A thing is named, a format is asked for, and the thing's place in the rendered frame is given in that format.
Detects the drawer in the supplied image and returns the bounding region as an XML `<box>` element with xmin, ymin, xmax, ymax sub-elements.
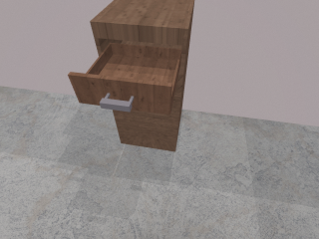
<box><xmin>68</xmin><ymin>43</ymin><xmax>182</xmax><ymax>115</ymax></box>

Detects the handle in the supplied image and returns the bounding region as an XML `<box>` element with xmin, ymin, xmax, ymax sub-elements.
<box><xmin>99</xmin><ymin>93</ymin><xmax>135</xmax><ymax>113</ymax></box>

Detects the cabinet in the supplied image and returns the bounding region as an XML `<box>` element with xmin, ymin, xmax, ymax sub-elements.
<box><xmin>90</xmin><ymin>0</ymin><xmax>195</xmax><ymax>152</ymax></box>

